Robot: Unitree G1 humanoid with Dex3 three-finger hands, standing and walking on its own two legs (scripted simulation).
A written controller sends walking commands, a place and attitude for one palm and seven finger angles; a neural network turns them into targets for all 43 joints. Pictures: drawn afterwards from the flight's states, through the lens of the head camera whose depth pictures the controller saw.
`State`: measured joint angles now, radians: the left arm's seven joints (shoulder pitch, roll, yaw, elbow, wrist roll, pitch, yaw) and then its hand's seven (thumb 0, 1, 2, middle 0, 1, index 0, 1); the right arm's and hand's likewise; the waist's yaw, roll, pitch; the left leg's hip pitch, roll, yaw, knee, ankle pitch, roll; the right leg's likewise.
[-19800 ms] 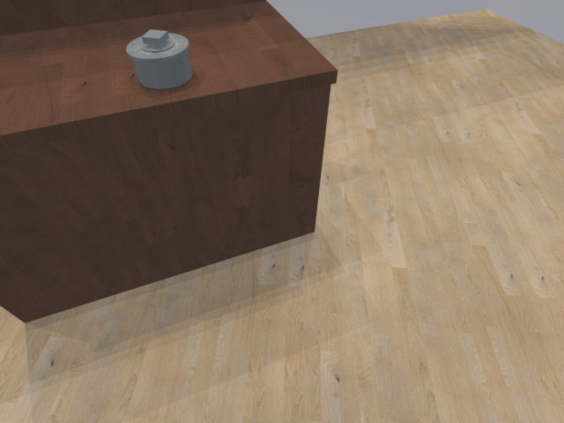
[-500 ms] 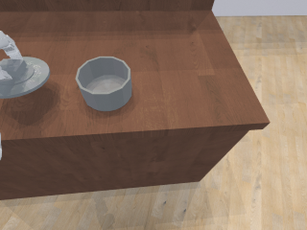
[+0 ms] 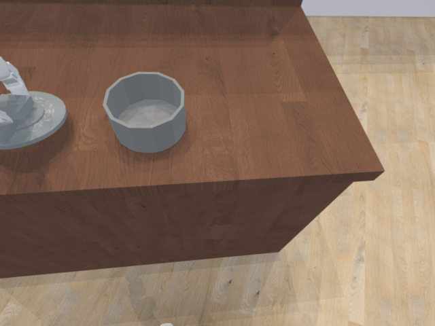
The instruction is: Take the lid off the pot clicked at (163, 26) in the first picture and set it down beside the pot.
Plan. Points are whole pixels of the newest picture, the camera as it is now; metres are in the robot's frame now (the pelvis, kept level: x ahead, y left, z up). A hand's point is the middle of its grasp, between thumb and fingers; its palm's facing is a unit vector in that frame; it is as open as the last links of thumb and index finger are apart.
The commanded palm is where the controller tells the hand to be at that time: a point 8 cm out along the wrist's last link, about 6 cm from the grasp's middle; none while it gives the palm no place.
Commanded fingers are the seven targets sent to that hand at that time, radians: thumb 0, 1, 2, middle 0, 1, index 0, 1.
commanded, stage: lower the lid onto the table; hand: left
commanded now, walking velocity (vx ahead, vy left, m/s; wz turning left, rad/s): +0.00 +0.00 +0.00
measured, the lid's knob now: (12, 106) +0.50 +0.33 +0.10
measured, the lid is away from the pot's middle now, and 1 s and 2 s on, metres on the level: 0.23 0.23 0.23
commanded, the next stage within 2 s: open the fingers wide in 0.40 s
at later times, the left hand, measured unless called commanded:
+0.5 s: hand out of the picture +0.47 +0.34 +0.10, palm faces -0.49 -0.19 -0.85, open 8.4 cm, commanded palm +0.48 +0.33 +0.16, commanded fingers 0.00 0.62 1.02 -0.96 -1.17 -0.69 -1.04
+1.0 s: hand out of the picture +0.45 +0.34 +0.10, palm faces -0.44 -0.10 -0.89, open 8.4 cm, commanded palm +0.49 +0.33 +0.16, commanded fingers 0.00 0.22 0.76 -0.56 -0.98 -0.46 -0.94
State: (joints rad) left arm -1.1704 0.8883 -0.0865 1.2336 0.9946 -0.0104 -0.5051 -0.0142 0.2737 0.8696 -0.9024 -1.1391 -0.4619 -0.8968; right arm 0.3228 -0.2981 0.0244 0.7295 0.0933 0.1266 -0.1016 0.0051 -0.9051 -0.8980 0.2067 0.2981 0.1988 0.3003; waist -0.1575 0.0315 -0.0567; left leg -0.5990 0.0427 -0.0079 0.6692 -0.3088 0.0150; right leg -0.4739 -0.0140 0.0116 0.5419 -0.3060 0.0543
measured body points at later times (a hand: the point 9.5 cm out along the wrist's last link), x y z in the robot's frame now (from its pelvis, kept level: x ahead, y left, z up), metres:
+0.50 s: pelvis +0.00 +0.01 -0.01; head +0.09 +0.03 +0.43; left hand +0.49 +0.34 +0.15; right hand -0.02 -0.27 -0.12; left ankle +0.00 +0.11 -0.72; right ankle -0.03 -0.16 -0.72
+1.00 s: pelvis -0.02 +0.01 -0.01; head +0.07 +0.03 +0.43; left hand +0.47 +0.34 +0.15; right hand +0.03 -0.27 -0.13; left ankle +0.00 +0.11 -0.72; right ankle -0.03 -0.16 -0.72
